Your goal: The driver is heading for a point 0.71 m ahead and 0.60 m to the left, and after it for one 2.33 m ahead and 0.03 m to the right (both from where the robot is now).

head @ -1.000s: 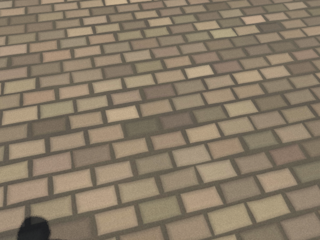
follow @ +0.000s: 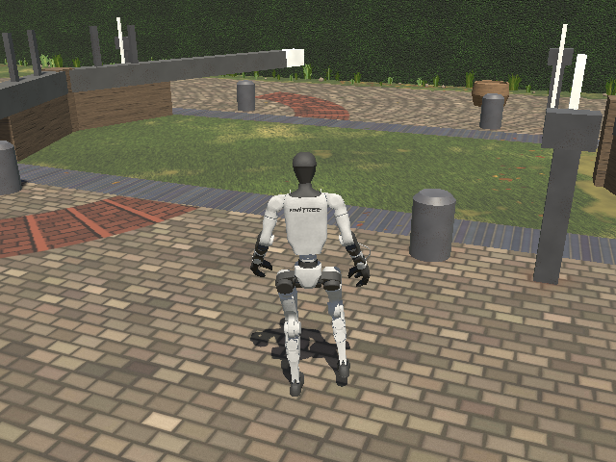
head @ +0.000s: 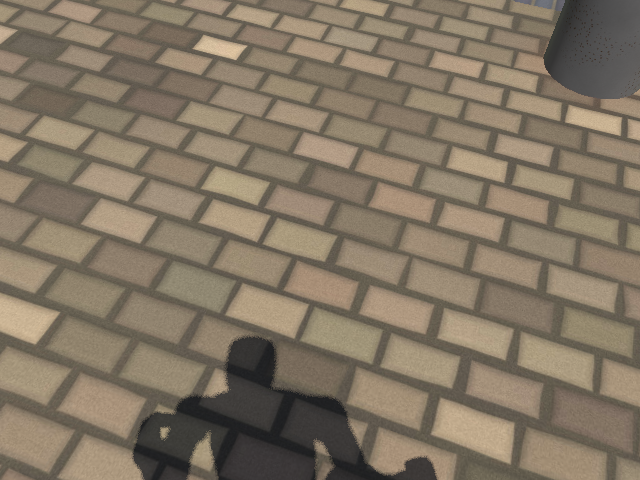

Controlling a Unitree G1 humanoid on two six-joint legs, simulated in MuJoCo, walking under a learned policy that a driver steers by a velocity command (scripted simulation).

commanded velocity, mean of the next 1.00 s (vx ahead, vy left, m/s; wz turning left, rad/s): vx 0.46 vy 0.00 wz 0.60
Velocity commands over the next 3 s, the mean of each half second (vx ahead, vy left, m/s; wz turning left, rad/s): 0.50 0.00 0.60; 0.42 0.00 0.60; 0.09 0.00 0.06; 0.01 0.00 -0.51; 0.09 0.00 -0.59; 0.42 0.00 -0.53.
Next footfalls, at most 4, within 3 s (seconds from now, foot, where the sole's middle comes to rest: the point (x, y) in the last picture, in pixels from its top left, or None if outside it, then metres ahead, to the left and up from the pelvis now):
0.26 right None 0.34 -0.14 -0.78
0.78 left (209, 447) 0.52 0.21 -0.78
1.22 right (244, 338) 0.78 0.15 -0.78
1.60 left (164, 419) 0.58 0.31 -0.78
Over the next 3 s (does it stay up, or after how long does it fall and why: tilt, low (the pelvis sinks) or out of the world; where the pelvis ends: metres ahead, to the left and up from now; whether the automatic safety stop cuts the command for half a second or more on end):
stays up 0.86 0.10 -0.03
